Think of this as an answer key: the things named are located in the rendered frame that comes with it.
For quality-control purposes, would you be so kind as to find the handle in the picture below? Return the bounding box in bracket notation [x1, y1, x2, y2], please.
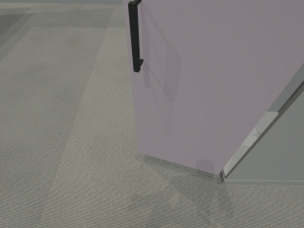
[128, 0, 143, 73]

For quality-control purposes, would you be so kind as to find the fridge door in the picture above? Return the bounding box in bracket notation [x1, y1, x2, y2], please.
[123, 0, 304, 175]

